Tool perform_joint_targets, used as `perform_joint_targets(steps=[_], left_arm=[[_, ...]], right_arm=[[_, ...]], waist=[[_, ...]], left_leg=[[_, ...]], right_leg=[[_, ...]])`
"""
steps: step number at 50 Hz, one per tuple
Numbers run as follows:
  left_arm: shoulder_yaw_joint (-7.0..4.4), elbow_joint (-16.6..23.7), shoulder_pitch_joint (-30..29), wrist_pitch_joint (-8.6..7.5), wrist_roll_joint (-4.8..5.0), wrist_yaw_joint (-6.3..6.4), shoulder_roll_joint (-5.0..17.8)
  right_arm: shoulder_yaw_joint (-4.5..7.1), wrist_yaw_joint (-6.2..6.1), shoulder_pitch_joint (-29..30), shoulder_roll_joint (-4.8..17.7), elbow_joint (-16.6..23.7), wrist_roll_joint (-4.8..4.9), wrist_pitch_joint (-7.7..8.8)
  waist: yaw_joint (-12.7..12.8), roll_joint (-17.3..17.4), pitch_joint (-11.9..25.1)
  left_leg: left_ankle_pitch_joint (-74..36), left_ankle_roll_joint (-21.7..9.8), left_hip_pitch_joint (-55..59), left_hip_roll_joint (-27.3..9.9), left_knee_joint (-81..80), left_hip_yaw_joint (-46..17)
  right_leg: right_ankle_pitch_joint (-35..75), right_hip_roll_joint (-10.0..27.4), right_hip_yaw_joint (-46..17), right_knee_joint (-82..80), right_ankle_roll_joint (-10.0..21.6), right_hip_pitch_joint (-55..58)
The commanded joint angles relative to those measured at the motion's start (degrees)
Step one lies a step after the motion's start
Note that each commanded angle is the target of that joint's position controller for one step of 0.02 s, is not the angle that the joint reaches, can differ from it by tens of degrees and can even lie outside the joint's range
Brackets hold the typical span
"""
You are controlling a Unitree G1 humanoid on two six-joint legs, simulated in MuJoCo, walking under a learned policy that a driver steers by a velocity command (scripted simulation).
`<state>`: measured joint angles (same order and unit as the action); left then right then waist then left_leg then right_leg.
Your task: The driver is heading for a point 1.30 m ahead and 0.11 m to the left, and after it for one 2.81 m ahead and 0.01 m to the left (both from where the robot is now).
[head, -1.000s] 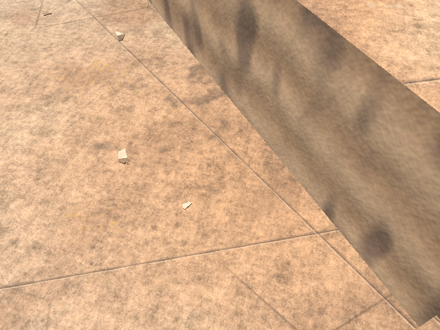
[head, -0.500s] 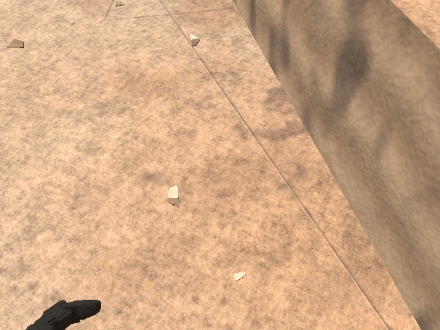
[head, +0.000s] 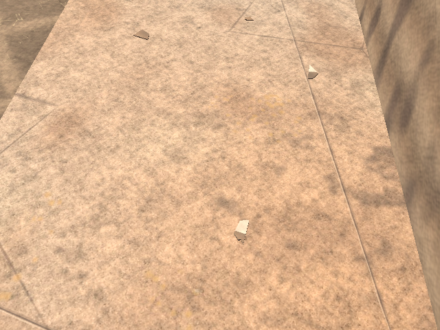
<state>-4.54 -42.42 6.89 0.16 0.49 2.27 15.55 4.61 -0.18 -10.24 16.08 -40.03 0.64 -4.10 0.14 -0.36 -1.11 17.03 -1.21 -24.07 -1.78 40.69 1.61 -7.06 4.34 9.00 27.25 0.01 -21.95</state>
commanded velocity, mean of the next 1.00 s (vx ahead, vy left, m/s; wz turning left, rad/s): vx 0.20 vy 0.00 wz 0.33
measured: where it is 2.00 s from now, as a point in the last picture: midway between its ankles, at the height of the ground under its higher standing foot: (172, 317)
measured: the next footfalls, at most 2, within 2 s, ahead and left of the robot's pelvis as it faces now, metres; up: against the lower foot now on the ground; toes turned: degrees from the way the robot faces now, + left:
left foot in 0.02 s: +0.06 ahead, +0.11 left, +0.00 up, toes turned +3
right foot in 0.50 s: +0.12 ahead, -0.11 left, +0.00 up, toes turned +18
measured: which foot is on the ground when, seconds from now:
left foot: up 0.00-0.00, down 0.02-0.50, up 0.52-0.90, down 0.92-1.00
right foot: down 0.00-0.02, up 0.04-0.48, down 0.50-0.94, up 0.96-1.00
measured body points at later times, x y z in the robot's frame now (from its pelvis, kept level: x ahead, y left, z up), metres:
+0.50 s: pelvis +0.06 +0.00 +0.00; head +0.07 +0.00 +0.45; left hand +0.15 +0.30 -0.09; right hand +0.25 -0.24 -0.10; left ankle +0.02 +0.10 -0.73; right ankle +0.08 -0.12 -0.73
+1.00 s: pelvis +0.23 +0.09 +0.00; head +0.27 +0.10 +0.44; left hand +0.13 +0.35 -0.14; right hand +0.52 -0.07 -0.08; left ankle +0.28 +0.21 -0.73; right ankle +0.12 -0.10 -0.66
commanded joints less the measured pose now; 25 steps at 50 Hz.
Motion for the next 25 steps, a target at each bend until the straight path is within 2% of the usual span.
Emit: perform_joint_targets(steps=[1, 2, 3, 4, 5, 6, 7, 9, 13, 16, 18, 21, 23, 24, 25], left_arm=[[-1.98, 1.9, -0.3, 0.36, 0.67, -0.04, 6.5], [-1.03, 3.0, 0.6, 0.55, -1.08, -0.62, 2.9], [-1.39, 6.2, -5.2, -0.14, -1.26, -0.23, 4.4], [-2.0, 6.2, -7.5, -0.39, -0.69, 0.08, 6.5], [-2.54, 5.0, -5.7, -0.23, -0.55, 0.45, 7.4], [-2.75, 3.3, -4.1, 0.03, -1.1, 0.93, 7.3], [-2.82, 3.0, -3.2, 0.15, -1.62, 1.05, 7.2], [-2.48, 3.4, -3.4, -0.15, -1.26, 0.3, 6.0], [-1.6, 4.0, -6.1, -0.79, -0.48, -0.36, 4.6], [-1.34, 4.0, -7.1, -1.29, -0.26, -0.81, 4.6], [-1.33, 3.3, -5.8, -1.65, 0.3, -1.65, 5.4], [-1.22, 3.0, -5.3, -2.83, 0.58, -2.84, 5.3], [-1.12, 1.4, -1.4, -4.24, 0.49, -3.48, 4.4], [-1.25, 0.1, 1.2, -4.8, -0.06, -3.47, 4.5], [-1.66, -1.3, 6.4, -5.35, -1.05, -3.31, 6.7]], right_arm=[[2.77, 0.05, -8.2, 6.5, 1.1, -0.56, 0.29], [4.11, -1.03, -8.6, 13.1, 2.3, -0.85, 0.48], [4.33, -0.74, -7.8, 16.1, 4.1, -2.59, 1.47], [3.87, -0.63, -5.6, 14.1, 4.6, -3.26, 2.78], [3.29, -0.8, -2.3, 12.0, 4.9, -2.19, 3.62], [2.73, -0.98, 0.1, 10.0, 5.5, -0.79, 3.71], [2.33, -1.21, 1.2, 9.1, 5.8, -0.13, 3.63], [1.96, -1.77, -0.4, 8.4, 5.6, -0.21, 3.25], [2.55, -2.86, -2.6, 9.5, 5.3, 0.17, 2.63], [3.04, -2.83, -2.7, 10.5, 5.7, -0.07, 2.06], [2.84, -2.38, -3.1, 9.9, 5.7, 0.05, 2.07], [1.96, -1.71, -3.6, 8.6, 4.7, 0.11, 2.47], [1.24, -1.66, -3.1, 7.4, 4.0, 0.17, 3.02], [0.79, -1.77, -3.3, 6.0, 3.8, -0.11, 3.41], [-0.06, -1.77, -2.6, 3.1, 4.3, -0.54, 4.0]], waist=[[-2.9, -2.2, 6.6], [-0.6, 14.8, 4.2], [-3.1, 16.7, 3.9], [-2.9, 11.5, 3.6], [-0.7, 9.2, 3.5], [0.1, 6.6, 4.6], [0.5, 6.9, 5.1], [0.6, 6.2, 6.9], [-0.9, 7.6, 7.0], [-1.7, 9.2, 6.6], [-2.3, 9.3, 7.6], [-2.6, 11.0, 4.9], [0.1, 9.5, 4.0], [1.3, 7.9, 4.2], [2.7, 2.3, 5.7]], left_leg=[[-5.6, -4.9, 13.7, 0.6, -14.9, -2.2], [-16.8, -11.2, 19.6, -14.1, -21.2, -23.9], [-16.7, -19.5, 15.5, -19.6, -25.2, -34.6], [-12.8, -18.1, 14.2, -17.1, -26.0, -31.2], [-12.6, -14.3, 14.2, -14.1, -24.8, -26.5], [-13.0, -11.5, 14.7, -12.0, -23.5, -23.6], [-16.4, -10.7, 14.1, -10.9, -22.7, -21.8], [-22.7, -11.1, 15.3, -9.7, -21.8, -20.6], [-21.6, -10.6, 19.8, -8.3, -20.4, -21.2], [-20.2, -11.7, 18.1, -8.0, -19.7, -23.6], [-6.9, -12.2, 16.6, -7.8, -21.2, -25.1], [8.9, -12.0, 11.4, -6.8, -22.7, -27.9], [13.1, -10.2, 7.9, -4.9, -20.9, -28.1], [12.7, -8.4, 5.7, -2.7, -17.8, -26.9], [12.8, -5.5, -0.1, 1.1, -7.5, -22.3]], right_leg=[[-10.7, 9.2, -5.3, 0.8, 3.5, -0.2], [-22.9, 0.9, 1.7, 20.3, -2.9, -14.5], [-29.5, -4.9, -7.7, 30.2, -3.4, -22.2], [-25.4, -4.0, -12.0, 35.4, -2.3, -22.9], [-19.5, -3.0, -13.3, 36.2, -1.8, -22.8], [-16.0, -2.5, -13.6, 36.5, -2.0, -21.9], [-13.1, -2.6, -13.5, 37.0, -2.5, -20.6], [-10.0, -3.8, -13.5, 37.9, -3.0, -18.4], [-7.8, -4.7, -14.4, 26.1, -4.0, -17.2], [-10.1, -5.4, -14.6, 19.7, -4.4, -12.5], [-10.9, -5.2, -13.7, 15.7, -3.7, -8.7], [-13.7, -5.8, -11.3, 9.6, -1.5, -2.1], [-8.5, -6.0, -9.7, -0.4, 0.7, 6.7], [-7.3, -4.9, -10.3, -3.7, 1.8, 12.0], [-8.5, 2.4, -18.1, -5.6, 4.3, 19.8]])
Velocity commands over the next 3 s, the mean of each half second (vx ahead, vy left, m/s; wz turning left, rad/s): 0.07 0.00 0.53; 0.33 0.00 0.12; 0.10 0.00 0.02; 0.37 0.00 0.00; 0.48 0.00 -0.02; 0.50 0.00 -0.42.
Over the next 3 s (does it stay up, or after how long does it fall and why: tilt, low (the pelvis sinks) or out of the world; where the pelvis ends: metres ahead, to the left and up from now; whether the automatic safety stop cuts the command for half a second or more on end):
stays up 1.02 0.31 0.01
